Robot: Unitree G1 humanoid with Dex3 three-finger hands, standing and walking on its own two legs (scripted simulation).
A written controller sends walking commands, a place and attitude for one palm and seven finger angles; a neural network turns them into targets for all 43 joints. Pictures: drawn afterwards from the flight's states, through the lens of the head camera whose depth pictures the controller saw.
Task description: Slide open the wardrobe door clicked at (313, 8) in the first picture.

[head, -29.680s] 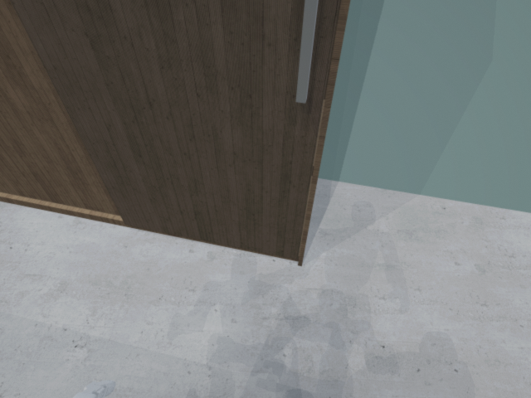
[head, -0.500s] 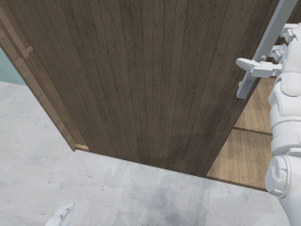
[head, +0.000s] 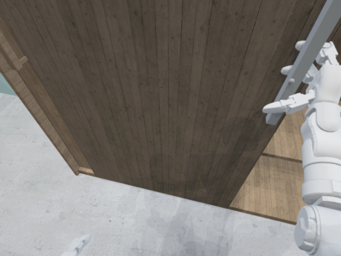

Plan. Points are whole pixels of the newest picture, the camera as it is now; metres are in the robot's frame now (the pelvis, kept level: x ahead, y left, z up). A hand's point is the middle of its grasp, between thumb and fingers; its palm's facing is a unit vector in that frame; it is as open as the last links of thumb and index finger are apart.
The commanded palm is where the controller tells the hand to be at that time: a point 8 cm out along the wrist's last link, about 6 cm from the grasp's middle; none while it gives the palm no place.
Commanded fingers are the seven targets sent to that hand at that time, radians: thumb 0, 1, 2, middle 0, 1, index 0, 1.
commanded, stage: slip the hand off the handle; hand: right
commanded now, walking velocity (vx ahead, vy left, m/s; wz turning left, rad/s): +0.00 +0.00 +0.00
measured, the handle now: (296, 66) +0.48 -0.23 +0.22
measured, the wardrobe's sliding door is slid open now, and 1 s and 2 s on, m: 0.65 0.65 0.65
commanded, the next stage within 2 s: draw the hand back to the body in 1.16 s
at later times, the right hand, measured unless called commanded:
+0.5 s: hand out of the picture +0.40 -0.30 +0.22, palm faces +0.34 +0.93 -0.13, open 14.7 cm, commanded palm +0.37 -0.32 +0.21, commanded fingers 0.00 0.55 -0.20 0.25 1.15 0.25 1.15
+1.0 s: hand out of the picture +0.32 -0.28 +0.22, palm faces +0.34 +0.94 -0.11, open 14.7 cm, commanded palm +0.28 -0.31 +0.21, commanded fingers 0.00 0.55 -0.20 0.25 1.15 0.25 1.15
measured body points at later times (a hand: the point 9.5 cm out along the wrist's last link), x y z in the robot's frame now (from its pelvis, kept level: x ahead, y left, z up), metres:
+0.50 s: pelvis +0.02 +0.00 +0.00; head +0.03 +0.00 +0.45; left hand +0.15 +0.25 -0.09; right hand +0.38 -0.35 +0.23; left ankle +0.03 +0.10 -0.73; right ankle +0.01 -0.09 -0.73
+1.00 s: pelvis +0.02 +0.00 +0.00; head +0.00 +0.01 +0.45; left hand +0.22 +0.22 -0.08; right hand +0.30 -0.33 +0.22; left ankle +0.03 +0.10 -0.73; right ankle +0.01 -0.09 -0.73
